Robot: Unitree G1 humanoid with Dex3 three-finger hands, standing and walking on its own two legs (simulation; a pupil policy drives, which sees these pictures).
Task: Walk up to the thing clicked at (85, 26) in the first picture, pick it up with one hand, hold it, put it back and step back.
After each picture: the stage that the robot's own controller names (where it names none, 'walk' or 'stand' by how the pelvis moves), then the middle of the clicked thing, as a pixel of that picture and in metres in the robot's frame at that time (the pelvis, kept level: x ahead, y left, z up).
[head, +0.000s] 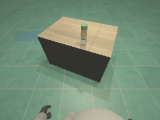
stand; (83, 35) +0.86 +0.11 -0.02
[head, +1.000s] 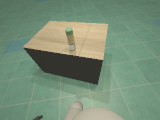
walk; (70, 40) +0.73 +0.26 -0.01
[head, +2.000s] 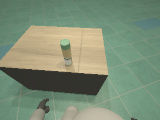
stand; (67, 54) +0.49 +0.21 +0.01
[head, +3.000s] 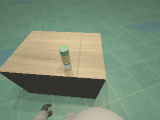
stand; (66, 59) +0.48 +0.22 -0.02
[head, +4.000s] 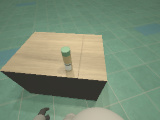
stand; (67, 60) +0.48 +0.21 -0.02
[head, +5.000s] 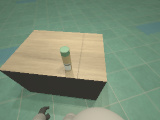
stand; (66, 60) +0.47 +0.21 -0.02
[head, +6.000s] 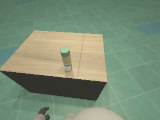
stand; (66, 60) +0.47 +0.21 -0.02
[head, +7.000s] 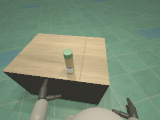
rise first; (69, 62) +0.46 +0.20 -0.02
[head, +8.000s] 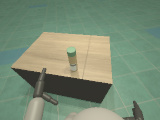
go down; (72, 60) +0.48 +0.19 -0.02
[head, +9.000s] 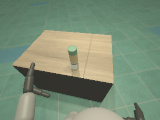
go down; (73, 59) +0.48 +0.19 -0.02
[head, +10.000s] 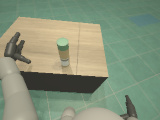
go down; (64, 54) +0.46 +0.18 +0.02
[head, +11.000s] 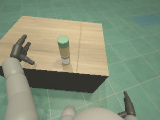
close in; (64, 52) +0.48 +0.18 +0.03
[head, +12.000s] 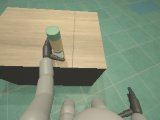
close; (57, 45) +0.49 +0.20 +0.06
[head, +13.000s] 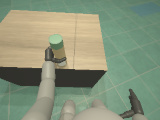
lift; (59, 53) +0.44 +0.18 +0.06
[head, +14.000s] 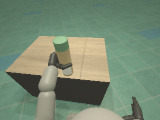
lift; (64, 59) +0.33 +0.16 +0.19
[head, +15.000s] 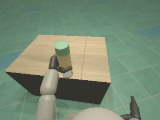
hold; (65, 62) +0.32 +0.16 +0.17
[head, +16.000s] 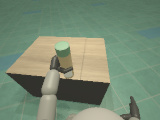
hold; (66, 62) +0.32 +0.16 +0.17
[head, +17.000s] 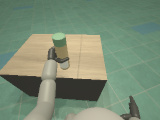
crouch; (62, 53) +0.39 +0.18 +0.16
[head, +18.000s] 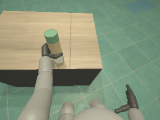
lower; (55, 49) +0.47 +0.19 +0.05
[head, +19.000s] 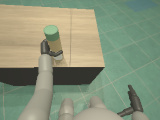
lower; (55, 46) +0.48 +0.19 +0.07
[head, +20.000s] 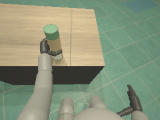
lower; (55, 45) +0.48 +0.19 +0.07
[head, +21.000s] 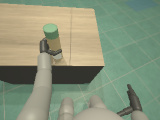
lower; (54, 45) +0.48 +0.19 +0.07
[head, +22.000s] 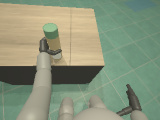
rest; (54, 44) +0.49 +0.19 +0.07
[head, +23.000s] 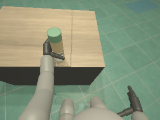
withdraw; (57, 48) +0.47 +0.18 +0.06
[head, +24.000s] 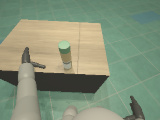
sink last; (66, 57) +0.44 +0.17 +0.03
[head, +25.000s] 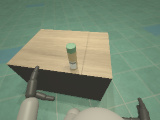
stand; (72, 58) +0.47 +0.18 +0.03
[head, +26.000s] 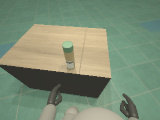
stand; (69, 57) +0.45 +0.18 +0.04
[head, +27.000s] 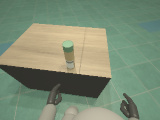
stand; (69, 56) +0.45 +0.18 +0.05
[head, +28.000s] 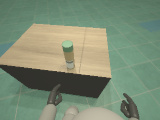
stand; (69, 56) +0.45 +0.18 +0.05
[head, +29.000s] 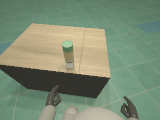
stand; (69, 56) +0.45 +0.18 +0.04
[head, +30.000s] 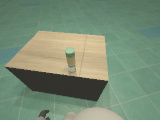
stand; (71, 61) +0.47 +0.18 -0.02
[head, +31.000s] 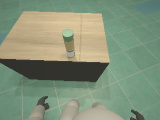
walk; (69, 45) +0.52 +0.18 +0.00
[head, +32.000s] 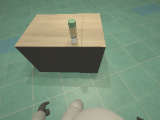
walk; (73, 33) +0.75 +0.22 +0.00
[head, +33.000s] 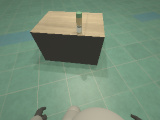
stand; (79, 23) +1.02 +0.21 +0.00
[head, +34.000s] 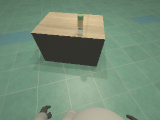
stand; (80, 25) +1.02 +0.18 -0.02
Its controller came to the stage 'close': yes
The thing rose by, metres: 0.19
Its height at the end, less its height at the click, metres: +0.00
